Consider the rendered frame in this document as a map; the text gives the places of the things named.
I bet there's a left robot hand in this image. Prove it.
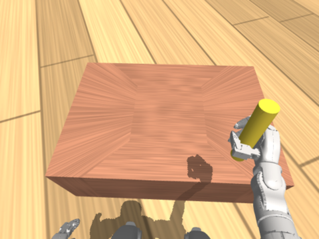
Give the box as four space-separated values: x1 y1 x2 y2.
52 219 80 239

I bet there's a right robot hand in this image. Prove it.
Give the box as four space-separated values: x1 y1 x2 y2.
228 115 281 165

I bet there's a right robot arm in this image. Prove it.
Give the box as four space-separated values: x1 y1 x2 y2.
251 161 302 239

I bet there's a can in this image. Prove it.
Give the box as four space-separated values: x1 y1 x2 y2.
230 99 280 161

